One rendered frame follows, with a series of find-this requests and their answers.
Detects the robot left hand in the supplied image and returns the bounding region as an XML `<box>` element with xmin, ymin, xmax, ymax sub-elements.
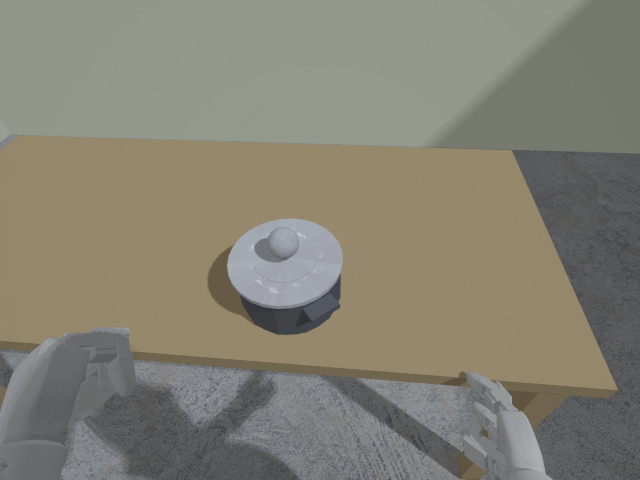
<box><xmin>0</xmin><ymin>327</ymin><xmax>135</xmax><ymax>445</ymax></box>

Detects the table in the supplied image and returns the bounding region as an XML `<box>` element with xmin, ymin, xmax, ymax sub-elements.
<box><xmin>0</xmin><ymin>135</ymin><xmax>618</xmax><ymax>480</ymax></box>

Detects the knob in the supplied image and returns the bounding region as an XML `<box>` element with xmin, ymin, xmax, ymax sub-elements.
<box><xmin>267</xmin><ymin>227</ymin><xmax>299</xmax><ymax>259</ymax></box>

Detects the left robot forearm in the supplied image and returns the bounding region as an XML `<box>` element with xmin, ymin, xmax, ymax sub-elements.
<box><xmin>0</xmin><ymin>440</ymin><xmax>68</xmax><ymax>480</ymax></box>

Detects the lid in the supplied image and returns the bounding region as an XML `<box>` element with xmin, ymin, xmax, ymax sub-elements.
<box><xmin>227</xmin><ymin>219</ymin><xmax>343</xmax><ymax>309</ymax></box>

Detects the robot right hand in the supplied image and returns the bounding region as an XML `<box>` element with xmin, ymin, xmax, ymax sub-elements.
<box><xmin>463</xmin><ymin>371</ymin><xmax>546</xmax><ymax>480</ymax></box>

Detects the pot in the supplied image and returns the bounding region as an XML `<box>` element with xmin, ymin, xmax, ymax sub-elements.
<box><xmin>240</xmin><ymin>274</ymin><xmax>341</xmax><ymax>335</ymax></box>

